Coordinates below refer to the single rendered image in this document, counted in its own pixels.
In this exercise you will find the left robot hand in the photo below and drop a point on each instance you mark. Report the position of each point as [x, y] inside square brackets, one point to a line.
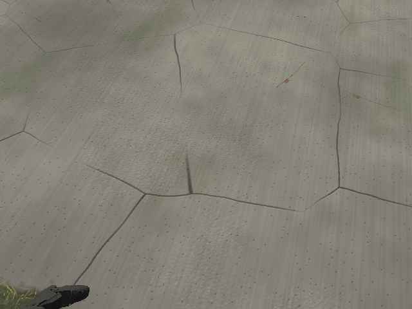
[55, 297]

